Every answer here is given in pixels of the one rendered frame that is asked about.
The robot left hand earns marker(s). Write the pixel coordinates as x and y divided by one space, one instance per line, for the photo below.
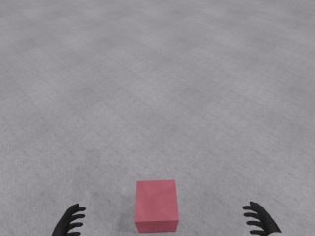
63 226

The robot right hand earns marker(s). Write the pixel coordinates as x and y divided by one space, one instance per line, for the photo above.
266 223

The carton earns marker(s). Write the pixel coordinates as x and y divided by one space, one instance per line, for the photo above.
156 206

